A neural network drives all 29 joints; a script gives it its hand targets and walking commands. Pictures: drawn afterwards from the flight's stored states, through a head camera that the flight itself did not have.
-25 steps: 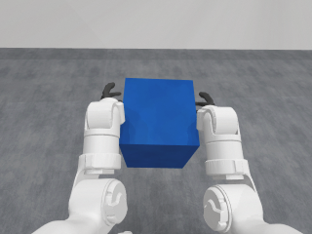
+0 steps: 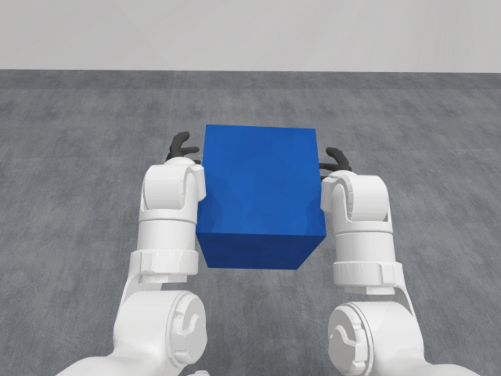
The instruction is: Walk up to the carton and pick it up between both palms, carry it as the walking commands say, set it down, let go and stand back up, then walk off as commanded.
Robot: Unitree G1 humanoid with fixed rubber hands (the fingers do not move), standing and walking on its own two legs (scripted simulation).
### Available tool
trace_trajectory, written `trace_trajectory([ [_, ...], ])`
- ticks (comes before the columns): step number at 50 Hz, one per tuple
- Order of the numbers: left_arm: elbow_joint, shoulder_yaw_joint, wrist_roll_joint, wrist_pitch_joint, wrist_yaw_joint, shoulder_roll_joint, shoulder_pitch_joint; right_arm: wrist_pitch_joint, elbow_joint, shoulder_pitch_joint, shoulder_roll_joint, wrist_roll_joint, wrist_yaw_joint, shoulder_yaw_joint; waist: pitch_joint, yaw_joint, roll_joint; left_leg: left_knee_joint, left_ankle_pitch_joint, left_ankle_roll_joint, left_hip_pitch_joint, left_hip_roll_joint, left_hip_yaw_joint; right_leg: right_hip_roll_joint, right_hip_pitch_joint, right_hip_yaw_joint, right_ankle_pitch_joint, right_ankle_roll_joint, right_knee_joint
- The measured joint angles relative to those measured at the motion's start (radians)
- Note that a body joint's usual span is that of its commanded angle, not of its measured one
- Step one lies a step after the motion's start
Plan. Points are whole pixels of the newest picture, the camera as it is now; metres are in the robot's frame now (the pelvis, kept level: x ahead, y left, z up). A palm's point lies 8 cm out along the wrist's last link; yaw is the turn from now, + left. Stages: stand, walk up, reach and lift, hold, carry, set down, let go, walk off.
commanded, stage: carry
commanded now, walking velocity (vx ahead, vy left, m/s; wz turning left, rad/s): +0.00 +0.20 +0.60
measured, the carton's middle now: (256, 205) +0.39 -0.02 +0.04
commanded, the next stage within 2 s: none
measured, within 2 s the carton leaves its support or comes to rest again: neither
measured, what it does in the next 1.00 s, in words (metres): steps to the left, turning left: right foot, then left foot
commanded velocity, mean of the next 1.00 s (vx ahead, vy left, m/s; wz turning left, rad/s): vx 0.00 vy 0.20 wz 0.60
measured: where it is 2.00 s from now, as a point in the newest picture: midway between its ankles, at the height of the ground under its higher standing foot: outside the picture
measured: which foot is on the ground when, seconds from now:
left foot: down 0.00-0.60, up 0.62-0.76, down 0.78-1.00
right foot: down 0.00-0.36, up 0.38-0.58, down 0.60-0.80, up 0.82-1.00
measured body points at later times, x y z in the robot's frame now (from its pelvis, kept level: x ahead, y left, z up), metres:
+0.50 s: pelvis -0.03 +0.06 +0.00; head +0.07 +0.10 +0.44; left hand +0.28 +0.28 +0.07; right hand +0.34 +0.03 +0.06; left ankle +0.04 +0.12 -0.71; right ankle -0.05 -0.09 -0.68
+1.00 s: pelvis -0.10 +0.14 +0.00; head -0.03 +0.17 +0.44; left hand +0.15 +0.41 +0.09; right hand +0.26 +0.18 +0.08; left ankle -0.04 +0.22 -0.71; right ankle -0.10 +0.01 -0.70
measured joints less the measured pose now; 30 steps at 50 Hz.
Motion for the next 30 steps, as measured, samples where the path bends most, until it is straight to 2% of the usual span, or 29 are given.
trace_trajectory([
  [2,-0.008,-0.001,0.0,0.0,0.004,-0.003,0.007,0.001,-0.003,0.001,-0.001,0.0,0.004,0.0,0.006,-0.017,-0.005,-0.021,0.079,0.009,0.0,-0.017,0.001,-0.026,0.0,-0.014,-0.009,0.013,0.011],
  [4,-0.039,0.002,0.0,0.0,-0.006,-0.003,0.033,0.001,-0.015,0.006,0.014,0.0,0.003,0.001,0.014,-0.01,0.002,-0.023,0.08,0.029,0.0,-0.025,0.0,-0.028,-0.002,-0.014,-0.111,0.013,0.041],
  [6,-0.089,-0.003,-0.005,0.006,-0.015,-0.003,0.067,0.0,-0.047,0.024,0.036,0.0,-0.005,0.001,0.017,0.01,0.006,-0.044,0.086,0.039,-0.004,-0.03,0.0,-0.02,-0.002,-0.015,-0.172,0.013,0.063],
  [8,-0.147,-0.015,-0.015,0.011,-0.024,-0.004,0.099,-0.002,-0.099,0.051,0.06,-0.001,-0.014,0.001,0.017,0.036,0.006,-0.06,0.101,0.04,-0.022,-0.038,0.0,-0.014,0.0,-0.014,-0.172,0.013,0.059],
  [9,-0.177,-0.022,-0.018,0.011,-0.028,-0.007,0.115,-0.003,-0.13,0.066,0.071,-0.001,-0.017,0.001,0.016,0.05,0.005,-0.056,0.105,0.04,-0.037,-0.044,0.001,-0.015,0.011,-0.013,-0.142,0.013,0.033],
  [10,-0.207,-0.029,-0.02,0.01,-0.03,-0.013,0.132,-0.004,-0.162,0.083,0.081,0.0,-0.019,0.0,0.02,0.064,0.01,-0.046,0.105,0.04,-0.051,-0.048,-0.001,-0.015,0.013,-0.014,-0.051,0.013,0.001],
  [12,-0.266,-0.055,-0.02,0.004,-0.027,-0.043,0.189,-0.005,-0.24,0.153,0.094,0.0,-0.011,0.004,0.025,0.075,0.028,0.007,0.071,0.034,-0.08,-0.048,-0.001,-0.024,0.014,-0.039,-0.033,0.016,0.006],
  [14,-0.326,-0.083,-0.02,0.0,-0.013,-0.086,0.257,0.001,-0.326,0.241,0.103,0.003,0.004,0.014,0.022,0.074,0.017,0.063,0.003,0.031,-0.098,-0.047,-0.002,-0.054,0.016,-0.066,-0.067,0.023,0.011],
  [16,-0.353,-0.137,-0.021,0.005,-0.005,-0.092,0.306,0.021,-0.371,0.286,0.081,0.014,0.017,0.032,0.022,0.058,0.01,0.037,-0.005,0.031,-0.091,-0.041,-0.002,-0.093,0.016,-0.097,-0.083,0.04,0.018],
  [18,-0.374,-0.173,-0.021,0.012,-0.007,-0.079,0.323,0.025,-0.396,0.295,0.076,0.02,0.021,0.039,0.043,0.036,0.001,-0.034,0.103,0.035,-0.066,-0.051,0.007,-0.137,0.015,-0.115,-0.101,0.053,0.058],
  [19,-0.393,-0.179,-0.021,0.012,-0.009,-0.075,0.329,0.024,-0.408,0.294,0.076,0.021,0.021,0.046,0.063,0.036,0.0,-0.023,0.113,0.046,-0.066,-0.063,0.007,-0.14,0.008,-0.102,-0.151,0.054,0.105],
  [22,-0.458,-0.176,-0.024,0.024,-0.008,-0.07,0.341,0.023,-0.434,0.289,0.079,0.021,0.02,0.076,0.102,0.061,0.01,-0.033,0.105,0.071,-0.066,-0.08,0.006,-0.102,-0.032,-0.064,-0.301,0.054,0.256],
  [25,-0.499,-0.168,-0.034,0.032,-0.008,-0.07,0.34,0.023,-0.458,0.284,0.081,0.021,0.018,0.091,0.113,0.09,0.016,-0.083,0.141,0.08,-0.066,-0.1,0.007,-0.059,-0.039,-0.062,-0.307,0.054,0.283],
  [28,-0.53,-0.163,-0.042,0.032,-0.01,-0.07,0.339,0.023,-0.48,0.269,0.086,0.02,0.014,0.091,0.11,0.106,0.018,-0.148,0.197,0.086,-0.071,-0.133,0.008,-0.027,-0.017,-0.06,-0.294,0.052,0.185],
  [29,-0.535,-0.161,-0.044,0.032,-0.013,-0.07,0.34,0.024,-0.485,0.267,0.087,0.02,0.012,0.091,0.104,0.107,0.018,-0.161,0.211,0.086,-0.076,-0.149,0.009,-0.025,0.012,-0.06,-0.252,0.042,0.099],
  [30,-0.536,-0.16,-0.047,0.032,-0.017,-0.07,0.34,0.024,-0.491,0.267,0.087,0.02,0.01,0.091,0.099,0.108,0.026,-0.157,0.217,0.086,-0.084,-0.16,0.007,-0.026,0.034,-0.061,-0.139,0.017,0.026],
])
